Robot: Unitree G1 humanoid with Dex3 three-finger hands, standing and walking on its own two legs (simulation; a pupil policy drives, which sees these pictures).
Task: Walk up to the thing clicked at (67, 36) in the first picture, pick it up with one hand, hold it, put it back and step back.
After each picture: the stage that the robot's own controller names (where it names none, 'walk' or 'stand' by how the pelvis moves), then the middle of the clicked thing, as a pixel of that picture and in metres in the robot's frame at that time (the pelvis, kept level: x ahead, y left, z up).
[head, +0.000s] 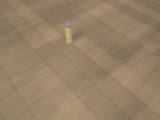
stand; (68, 33) +1.42 +0.17 -0.65
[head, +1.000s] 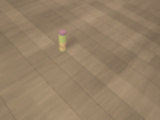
walk; (62, 40) +1.30 +0.16 -0.65
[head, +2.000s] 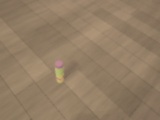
walk; (59, 72) +0.82 +0.18 -0.64
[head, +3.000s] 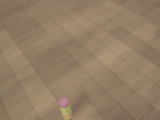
walk; (65, 109) +0.52 +0.20 -0.63
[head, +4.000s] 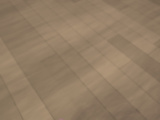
stand; out of the picture +0.37 +0.15 -0.64
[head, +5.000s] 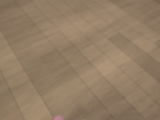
stand; out of the picture +0.38 +0.16 -0.65
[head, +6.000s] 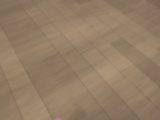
stand; out of the picture +0.38 +0.17 -0.65
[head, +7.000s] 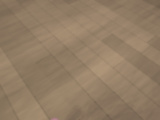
stand; out of the picture +0.39 +0.20 -0.66
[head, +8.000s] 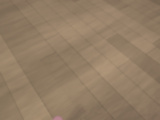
stand; out of the picture +0.39 +0.18 -0.66
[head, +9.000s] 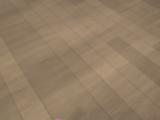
stand; out of the picture +0.39 +0.18 -0.66
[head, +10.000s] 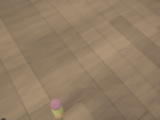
go down; (57, 109) +0.42 +0.16 -0.63
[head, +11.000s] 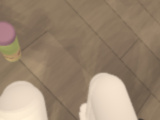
go down; (8, 45) +0.47 +0.23 -0.23
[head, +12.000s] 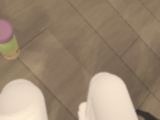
close in; (6, 43) +0.46 +0.23 -0.23
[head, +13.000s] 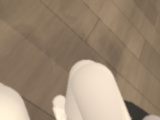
close; out of the picture +0.45 +0.27 -0.16
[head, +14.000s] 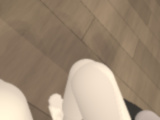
lift; out of the picture +0.42 +0.27 -0.16
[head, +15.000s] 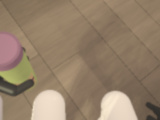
lift; (16, 69) +0.34 +0.21 +0.02
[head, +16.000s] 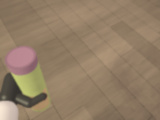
hold; (32, 84) +0.32 +0.17 +0.05
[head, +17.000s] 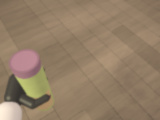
hold; (36, 85) +0.31 +0.16 +0.05
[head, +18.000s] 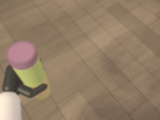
crouch; (33, 75) +0.35 +0.16 +0.01
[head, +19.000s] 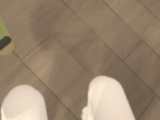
lower; out of the picture +0.48 +0.23 -0.05
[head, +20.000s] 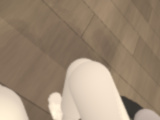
lower; out of the picture +0.44 +0.29 -0.17
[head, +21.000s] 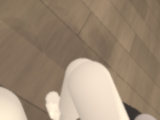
lower; out of the picture +0.45 +0.30 -0.17
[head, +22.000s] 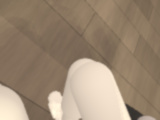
lower; out of the picture +0.45 +0.30 -0.17
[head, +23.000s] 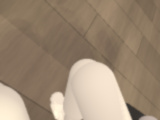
lower; out of the picture +0.44 +0.30 -0.16
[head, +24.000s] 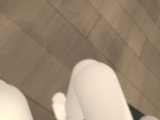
loosen; out of the picture +0.44 +0.27 -0.16
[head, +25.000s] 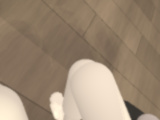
withdraw; out of the picture +0.44 +0.27 -0.17
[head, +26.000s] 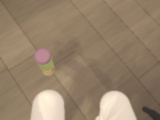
walk; (46, 63) +0.47 +0.19 -0.36
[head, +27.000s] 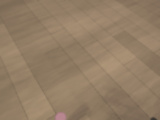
stand; out of the picture +0.40 +0.14 -0.59
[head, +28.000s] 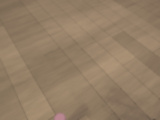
stand; out of the picture +0.40 +0.15 -0.60
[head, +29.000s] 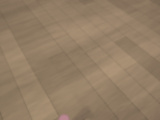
stand; out of the picture +0.41 +0.14 -0.64
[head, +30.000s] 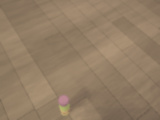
walk; (64, 106) +0.45 +0.12 -0.63
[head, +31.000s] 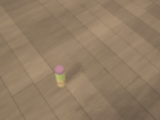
walk; (60, 76) +0.66 +0.17 -0.63
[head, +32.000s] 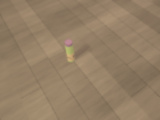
walk; (69, 51) +1.00 +0.19 -0.63
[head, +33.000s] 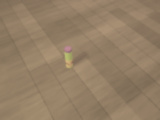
stand; (68, 57) +1.05 +0.17 -0.65
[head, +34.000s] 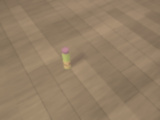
stand; (66, 58) +1.05 +0.19 -0.66
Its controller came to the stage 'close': yes
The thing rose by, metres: 0.69
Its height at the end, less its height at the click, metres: +0.00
